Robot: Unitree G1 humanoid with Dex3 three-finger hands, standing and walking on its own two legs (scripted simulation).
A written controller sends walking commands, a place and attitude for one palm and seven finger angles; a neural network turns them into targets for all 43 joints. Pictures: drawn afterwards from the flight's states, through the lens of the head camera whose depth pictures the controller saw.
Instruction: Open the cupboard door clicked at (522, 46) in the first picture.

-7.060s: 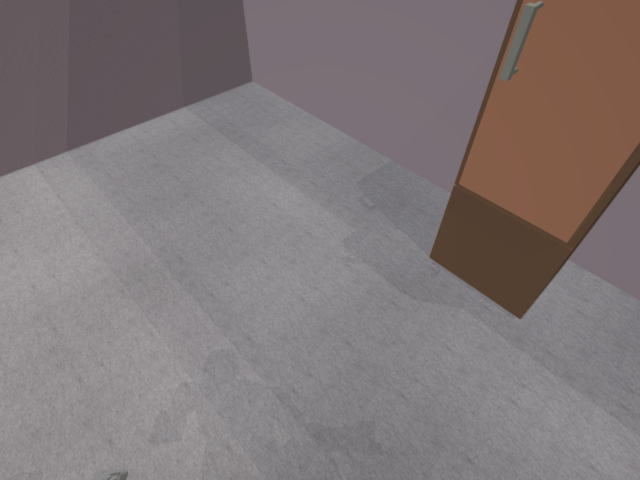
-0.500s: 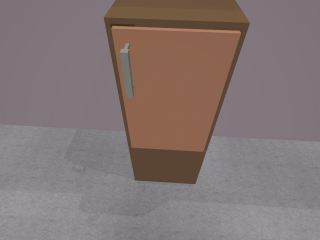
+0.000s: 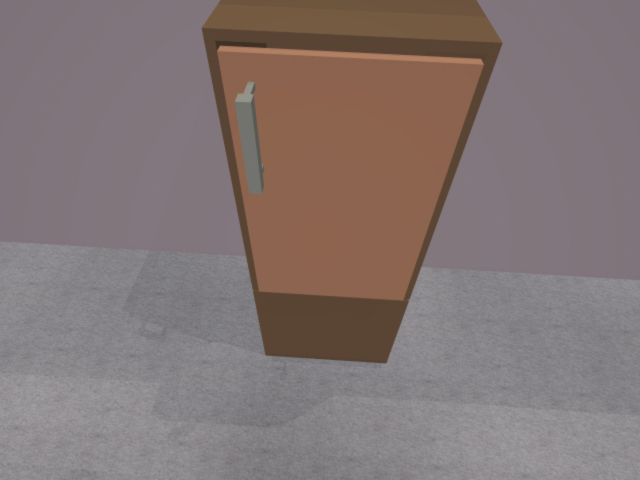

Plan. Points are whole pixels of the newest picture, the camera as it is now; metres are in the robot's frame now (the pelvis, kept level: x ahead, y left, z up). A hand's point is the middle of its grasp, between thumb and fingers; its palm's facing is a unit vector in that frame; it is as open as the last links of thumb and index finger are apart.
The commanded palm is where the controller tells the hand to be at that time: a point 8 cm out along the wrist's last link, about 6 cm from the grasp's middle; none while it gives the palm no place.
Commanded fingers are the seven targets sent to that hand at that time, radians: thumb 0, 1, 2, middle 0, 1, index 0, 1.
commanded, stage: look again from close up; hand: left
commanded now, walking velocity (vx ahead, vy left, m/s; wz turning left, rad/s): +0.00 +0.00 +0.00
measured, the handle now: (253, 140) +0.56 +0.15 +0.12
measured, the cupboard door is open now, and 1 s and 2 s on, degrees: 0 0 0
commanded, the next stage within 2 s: raise the hand with hooked fingers in 0.98 s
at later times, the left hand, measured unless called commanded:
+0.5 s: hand out of the picture +0.01 +0.16 -0.17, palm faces +0.02 -0.98 -0.20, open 7.3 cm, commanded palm none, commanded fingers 0.00 0.90 0.90 -0.20 -0.30 -0.20 -0.30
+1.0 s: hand out of the picture +0.00 +0.15 -0.17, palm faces +0.03 -0.98 -0.20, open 7.3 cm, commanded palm none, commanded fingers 0.00 0.90 0.90 -0.20 -0.30 -0.20 -0.30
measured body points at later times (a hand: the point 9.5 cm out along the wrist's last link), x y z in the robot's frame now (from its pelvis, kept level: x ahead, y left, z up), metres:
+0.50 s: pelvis +0.00 -0.01 +0.00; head +0.01 -0.01 +0.45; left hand +0.01 +0.22 -0.16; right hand +0.02 -0.24 -0.16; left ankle +0.00 +0.10 -0.74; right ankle -0.03 -0.13 -0.74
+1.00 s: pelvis +0.00 -0.03 +0.00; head +0.02 -0.03 +0.45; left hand +0.00 +0.20 -0.16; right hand +0.03 -0.25 -0.16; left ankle +0.00 +0.10 -0.74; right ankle -0.03 -0.13 -0.74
